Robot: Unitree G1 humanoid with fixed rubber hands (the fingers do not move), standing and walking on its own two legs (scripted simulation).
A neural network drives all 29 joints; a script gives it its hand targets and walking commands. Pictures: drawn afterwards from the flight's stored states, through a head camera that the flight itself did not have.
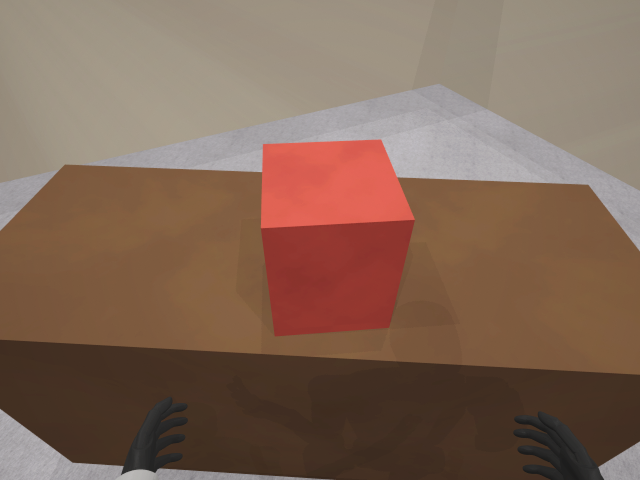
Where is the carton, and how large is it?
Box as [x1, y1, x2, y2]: [261, 139, 414, 335]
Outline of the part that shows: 380,139 263,144 261,232 275,335 388,327 414,219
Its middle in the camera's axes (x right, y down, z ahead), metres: +0.02 +0.00 +0.66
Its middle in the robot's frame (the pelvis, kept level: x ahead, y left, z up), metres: +0.50 +0.02 +0.02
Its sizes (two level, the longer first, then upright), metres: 0.210 0.200 0.250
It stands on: a pedestal, 0.68 m high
